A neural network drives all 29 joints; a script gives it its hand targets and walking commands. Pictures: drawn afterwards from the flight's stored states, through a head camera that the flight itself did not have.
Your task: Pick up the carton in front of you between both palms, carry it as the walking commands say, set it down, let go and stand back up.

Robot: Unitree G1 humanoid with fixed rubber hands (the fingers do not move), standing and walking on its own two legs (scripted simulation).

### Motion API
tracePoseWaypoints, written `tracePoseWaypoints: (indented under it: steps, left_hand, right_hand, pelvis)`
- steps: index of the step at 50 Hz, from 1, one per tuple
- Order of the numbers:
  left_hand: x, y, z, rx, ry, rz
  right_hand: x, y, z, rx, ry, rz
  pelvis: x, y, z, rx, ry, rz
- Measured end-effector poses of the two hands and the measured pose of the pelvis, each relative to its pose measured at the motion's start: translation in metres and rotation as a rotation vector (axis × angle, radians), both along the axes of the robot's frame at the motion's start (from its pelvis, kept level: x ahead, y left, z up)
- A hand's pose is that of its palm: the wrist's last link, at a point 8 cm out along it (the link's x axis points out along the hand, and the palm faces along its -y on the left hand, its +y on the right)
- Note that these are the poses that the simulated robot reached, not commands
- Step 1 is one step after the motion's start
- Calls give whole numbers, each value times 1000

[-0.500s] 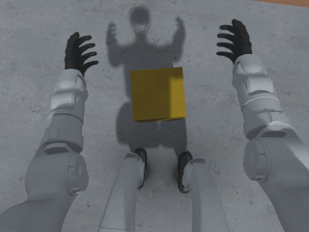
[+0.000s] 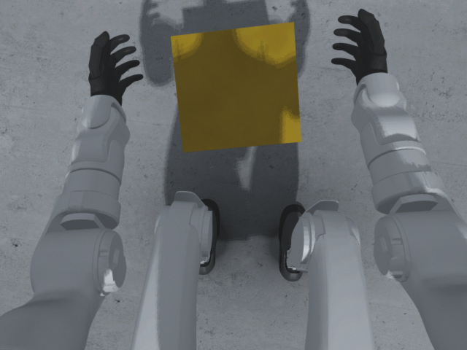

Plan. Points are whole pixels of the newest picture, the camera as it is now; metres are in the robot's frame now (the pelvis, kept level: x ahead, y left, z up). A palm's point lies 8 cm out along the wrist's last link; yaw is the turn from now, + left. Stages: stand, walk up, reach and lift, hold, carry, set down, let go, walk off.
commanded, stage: reach and lift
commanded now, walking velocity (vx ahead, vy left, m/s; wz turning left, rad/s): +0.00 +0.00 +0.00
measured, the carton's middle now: (238, 100) +0.48 +0.04 -0.35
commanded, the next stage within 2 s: none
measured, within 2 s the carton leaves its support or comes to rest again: leaves its support in 1.24 s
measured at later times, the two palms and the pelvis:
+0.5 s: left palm (142, 100) +0.47 +0.23 -0.29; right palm (332, 83) +0.52 -0.14 -0.30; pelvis -0.03 +0.00 -0.11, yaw +0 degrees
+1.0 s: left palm (159, 98) +0.47 +0.19 -0.28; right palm (316, 84) +0.51 -0.11 -0.28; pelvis -0.03 +0.00 -0.09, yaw +0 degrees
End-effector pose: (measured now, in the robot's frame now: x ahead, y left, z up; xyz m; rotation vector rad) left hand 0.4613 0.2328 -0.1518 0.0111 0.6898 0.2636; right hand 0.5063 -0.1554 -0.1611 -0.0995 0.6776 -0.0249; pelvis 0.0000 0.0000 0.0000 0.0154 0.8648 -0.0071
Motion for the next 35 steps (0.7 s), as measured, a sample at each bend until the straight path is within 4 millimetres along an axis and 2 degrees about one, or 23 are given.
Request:
tracePoseWaypoints:
  steps: [4, 9, 18, 22, 25, 29, 35]
  left_hand:
    - [0, -1, -28, -4, -3, 8]
    - [2, -5, -59, -14, 22, 10]
    - [3, -12, -118, -18, 74, -3]
    - [6, -7, -136, -6, 70, 0]
    - [8, -1, -137, -2, 52, 8]
    - [5, -4, -133, -18, 41, -2]
    - [1, -15, -126, -33, 55, -14]
  right_hand:
    - [2, 1, -25, -2, -5, -4]
    - [4, 4, -53, 1, 21, -13]
    - [4, 8, -111, 3, 71, -16]
    - [6, 10, -131, 0, 59, -8]
    - [9, 13, -135, -5, 46, 9]
    - [14, 17, -124, 0, 20, 15]
    - [4, 25, -117, 9, 57, 13]
  pelvis:
    - [-13, -1, -31, 1, -59, 1]
    - [-25, -2, -59, 3, -125, 1]
    - [-34, 1, -94, 1, -195, 0]
    - [-32, 2, -104, -2, -213, 3]
    - [-30, 3, -109, -1, -223, 2]
    - [-26, 4, -109, -3, -220, 9]
    - [-25, 4, -102, -6, -199, 14]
